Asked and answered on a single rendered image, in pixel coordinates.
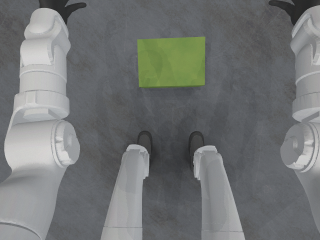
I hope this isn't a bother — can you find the robot right hand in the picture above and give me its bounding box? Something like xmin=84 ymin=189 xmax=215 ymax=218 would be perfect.
xmin=268 ymin=0 xmax=320 ymax=26

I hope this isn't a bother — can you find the robot right forearm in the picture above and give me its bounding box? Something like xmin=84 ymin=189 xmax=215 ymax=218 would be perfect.
xmin=290 ymin=5 xmax=320 ymax=123

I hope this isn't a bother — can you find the robot left forearm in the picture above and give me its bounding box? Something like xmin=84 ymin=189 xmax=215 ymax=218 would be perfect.
xmin=4 ymin=8 xmax=71 ymax=167

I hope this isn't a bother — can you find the right robot upper arm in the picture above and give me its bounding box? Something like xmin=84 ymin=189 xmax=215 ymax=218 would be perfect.
xmin=280 ymin=121 xmax=320 ymax=233

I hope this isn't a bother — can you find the right robot foot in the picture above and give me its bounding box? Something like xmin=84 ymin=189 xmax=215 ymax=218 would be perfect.
xmin=188 ymin=131 xmax=204 ymax=172

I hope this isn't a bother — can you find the robot right thigh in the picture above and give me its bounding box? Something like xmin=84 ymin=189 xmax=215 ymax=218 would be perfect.
xmin=193 ymin=150 xmax=245 ymax=240

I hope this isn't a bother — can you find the left robot upper arm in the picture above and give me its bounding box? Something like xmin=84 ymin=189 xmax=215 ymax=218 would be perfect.
xmin=0 ymin=119 xmax=80 ymax=240

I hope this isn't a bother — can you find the carton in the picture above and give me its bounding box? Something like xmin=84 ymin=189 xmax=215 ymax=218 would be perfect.
xmin=137 ymin=36 xmax=205 ymax=88

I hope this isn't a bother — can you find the robot left hand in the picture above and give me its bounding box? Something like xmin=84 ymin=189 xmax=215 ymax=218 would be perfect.
xmin=38 ymin=0 xmax=87 ymax=25

